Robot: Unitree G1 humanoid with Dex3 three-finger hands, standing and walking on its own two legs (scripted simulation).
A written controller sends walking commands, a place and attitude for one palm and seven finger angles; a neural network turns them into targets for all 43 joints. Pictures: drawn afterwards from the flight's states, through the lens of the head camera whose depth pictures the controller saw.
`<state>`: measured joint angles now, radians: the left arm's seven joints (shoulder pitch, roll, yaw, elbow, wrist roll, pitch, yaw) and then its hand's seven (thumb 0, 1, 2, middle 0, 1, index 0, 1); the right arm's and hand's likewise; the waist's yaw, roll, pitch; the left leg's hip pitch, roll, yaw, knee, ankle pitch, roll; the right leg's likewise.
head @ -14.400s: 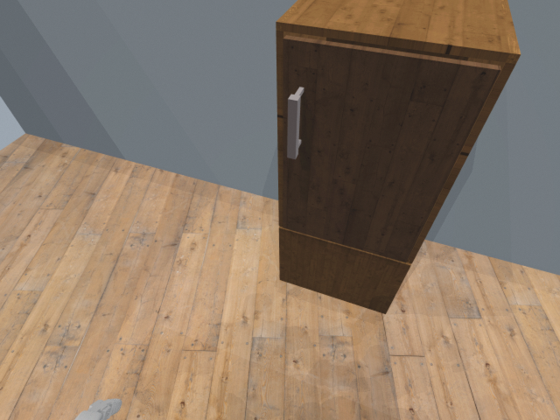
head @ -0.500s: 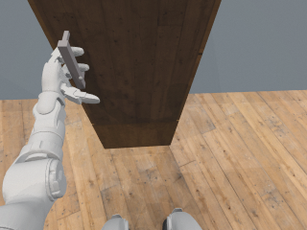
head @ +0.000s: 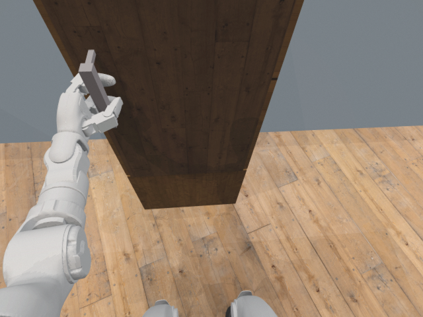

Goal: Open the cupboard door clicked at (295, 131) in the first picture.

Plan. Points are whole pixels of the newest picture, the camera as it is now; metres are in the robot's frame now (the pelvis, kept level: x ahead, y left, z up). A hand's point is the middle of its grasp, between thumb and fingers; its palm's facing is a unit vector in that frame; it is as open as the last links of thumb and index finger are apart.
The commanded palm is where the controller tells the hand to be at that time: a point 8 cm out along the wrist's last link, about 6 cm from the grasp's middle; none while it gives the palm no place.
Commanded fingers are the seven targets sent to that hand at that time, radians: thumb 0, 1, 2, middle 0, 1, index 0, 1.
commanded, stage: close the thumb around the handle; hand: left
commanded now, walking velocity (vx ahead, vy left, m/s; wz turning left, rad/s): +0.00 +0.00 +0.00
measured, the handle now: (102, 92) +0.53 +0.19 +0.08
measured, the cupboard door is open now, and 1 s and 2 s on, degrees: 0 28 41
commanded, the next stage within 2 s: pull the door open along its arc in 0.14 s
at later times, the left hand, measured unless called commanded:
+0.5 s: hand (110, 122) +0.46 +0.16 +0.08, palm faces +0.00 -1.00 +0.00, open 5.8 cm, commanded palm +0.41 +0.22 +0.08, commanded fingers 0.00 0.90 0.90 -0.40 -1.35 -0.40 -1.35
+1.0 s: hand (145, 183) +0.33 +0.09 +0.09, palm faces +0.33 -0.94 +0.05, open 6.1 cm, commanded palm +0.27 +0.14 +0.08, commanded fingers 0.00 0.90 0.90 -0.40 -1.35 -0.40 -1.35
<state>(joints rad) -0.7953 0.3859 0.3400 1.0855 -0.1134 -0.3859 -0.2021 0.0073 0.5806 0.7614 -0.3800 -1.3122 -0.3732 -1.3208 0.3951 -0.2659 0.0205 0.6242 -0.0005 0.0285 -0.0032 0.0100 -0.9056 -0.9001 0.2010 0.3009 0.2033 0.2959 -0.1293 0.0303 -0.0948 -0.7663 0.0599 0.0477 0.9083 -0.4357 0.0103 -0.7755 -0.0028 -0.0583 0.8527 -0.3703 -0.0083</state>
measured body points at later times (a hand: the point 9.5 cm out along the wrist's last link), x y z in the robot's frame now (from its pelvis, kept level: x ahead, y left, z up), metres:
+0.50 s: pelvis +0.00 +0.00 +0.00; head +0.09 +0.00 +0.45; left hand +0.45 +0.22 +0.08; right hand +0.04 -0.26 -0.11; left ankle +0.00 +0.11 -0.69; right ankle +0.02 -0.12 -0.69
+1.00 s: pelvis +0.01 -0.02 +0.02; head +0.05 -0.03 +0.46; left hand +0.31 +0.14 +0.09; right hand +0.20 -0.23 -0.08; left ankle +0.00 +0.11 -0.69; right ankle +0.02 -0.12 -0.69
